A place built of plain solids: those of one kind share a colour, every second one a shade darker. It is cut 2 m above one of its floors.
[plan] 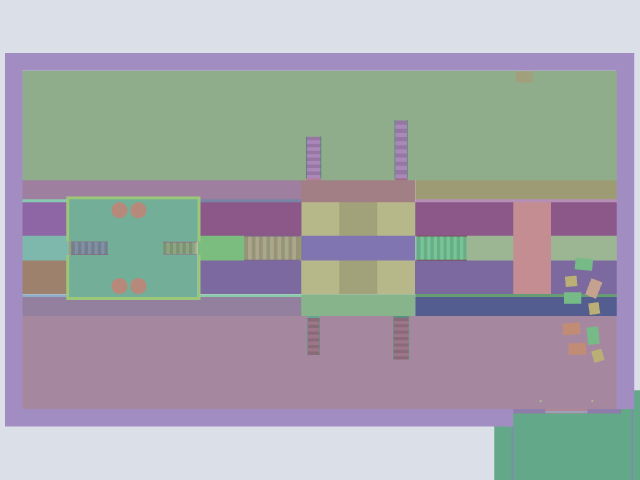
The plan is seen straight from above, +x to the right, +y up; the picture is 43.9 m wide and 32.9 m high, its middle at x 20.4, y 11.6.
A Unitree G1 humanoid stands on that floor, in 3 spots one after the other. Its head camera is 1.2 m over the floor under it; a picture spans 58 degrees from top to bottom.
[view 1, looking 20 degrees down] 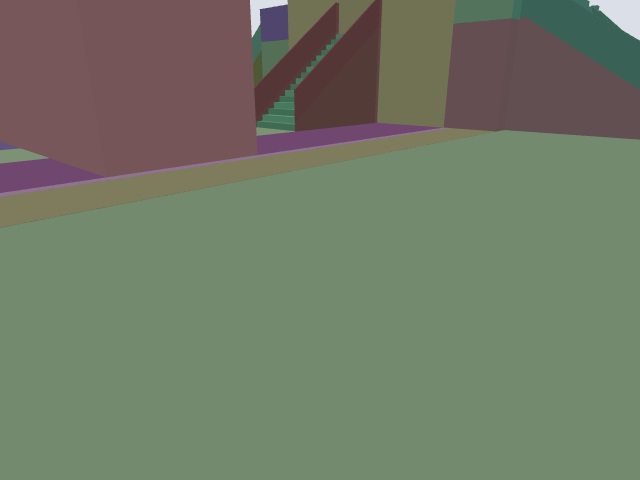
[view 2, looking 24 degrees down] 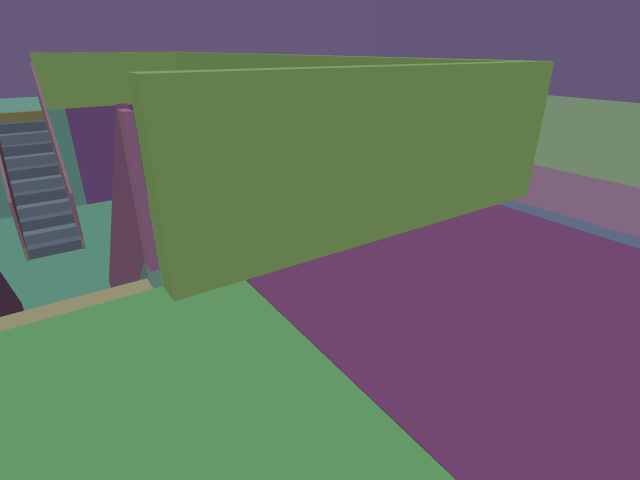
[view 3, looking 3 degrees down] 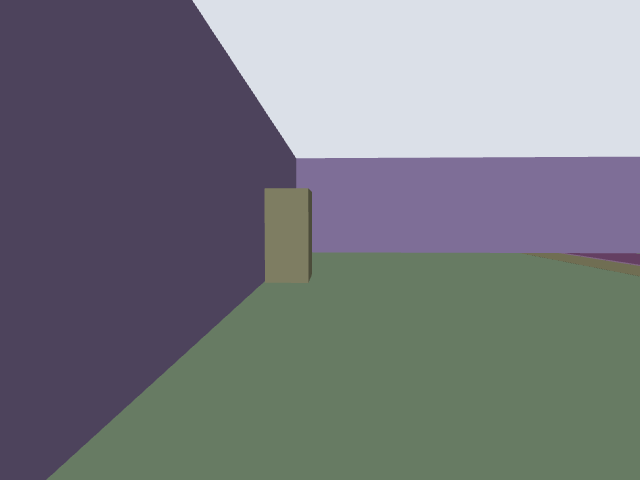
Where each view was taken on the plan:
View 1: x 38.49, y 20.21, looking -137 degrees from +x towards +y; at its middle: floor_hall8a_asphalt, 3.51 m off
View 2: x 14.21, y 11.04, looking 146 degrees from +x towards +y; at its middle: rail_reelt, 2.64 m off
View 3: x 25.96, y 21.89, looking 2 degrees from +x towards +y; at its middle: wall_plaster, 14.81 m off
